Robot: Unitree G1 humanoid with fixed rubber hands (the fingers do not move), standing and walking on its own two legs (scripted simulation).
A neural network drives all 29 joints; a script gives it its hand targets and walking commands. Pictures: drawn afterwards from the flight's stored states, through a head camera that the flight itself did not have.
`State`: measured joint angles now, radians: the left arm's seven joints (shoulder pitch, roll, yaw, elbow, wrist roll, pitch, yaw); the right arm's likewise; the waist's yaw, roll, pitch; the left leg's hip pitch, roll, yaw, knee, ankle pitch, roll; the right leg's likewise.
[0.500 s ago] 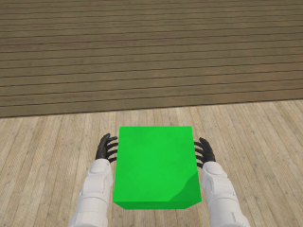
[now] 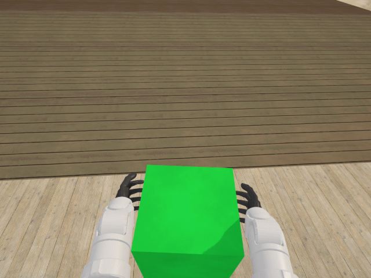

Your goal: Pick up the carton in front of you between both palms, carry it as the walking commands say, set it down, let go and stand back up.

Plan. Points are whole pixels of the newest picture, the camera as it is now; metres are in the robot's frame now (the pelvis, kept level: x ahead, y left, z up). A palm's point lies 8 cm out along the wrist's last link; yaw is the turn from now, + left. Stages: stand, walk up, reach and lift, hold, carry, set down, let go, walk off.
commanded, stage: reach and lift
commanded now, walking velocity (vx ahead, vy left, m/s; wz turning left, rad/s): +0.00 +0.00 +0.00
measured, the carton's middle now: (187, 227) +0.30 +0.00 -0.06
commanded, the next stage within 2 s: hold in 0.78 s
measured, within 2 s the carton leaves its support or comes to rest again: neither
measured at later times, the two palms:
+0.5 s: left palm (124, 198) +0.31 +0.15 +0.04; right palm (254, 208) +0.30 -0.15 +0.03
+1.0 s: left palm (120, 194) +0.30 +0.15 +0.06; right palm (255, 205) +0.29 -0.15 +0.05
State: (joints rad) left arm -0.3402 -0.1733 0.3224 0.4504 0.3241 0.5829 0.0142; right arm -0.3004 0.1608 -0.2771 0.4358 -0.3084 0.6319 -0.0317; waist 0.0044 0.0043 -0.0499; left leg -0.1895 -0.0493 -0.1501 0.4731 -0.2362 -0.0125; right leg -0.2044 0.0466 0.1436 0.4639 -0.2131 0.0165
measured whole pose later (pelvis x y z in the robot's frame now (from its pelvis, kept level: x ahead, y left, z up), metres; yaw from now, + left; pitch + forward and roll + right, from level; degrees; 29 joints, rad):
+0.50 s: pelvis +0.01 +0.00 +0.00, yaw +0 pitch -3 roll +0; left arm -0.32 -0.17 0.30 0.38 0.32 0.62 0.00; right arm -0.29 0.16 -0.24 0.37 -0.29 0.68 -0.04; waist 0.00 0.01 -0.03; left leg -0.13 -0.04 -0.15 0.41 -0.22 -0.02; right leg -0.14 0.04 0.13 0.40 -0.20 0.01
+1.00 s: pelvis +0.01 +0.00 +0.01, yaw +0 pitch -6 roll +0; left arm -0.28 -0.16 0.24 0.27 0.29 0.73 0.01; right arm -0.24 0.15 -0.19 0.25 -0.27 0.78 -0.02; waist 0.00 0.01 -0.03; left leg -0.04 -0.04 -0.15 0.35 -0.20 -0.01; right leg -0.05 0.04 0.13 0.34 -0.18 0.01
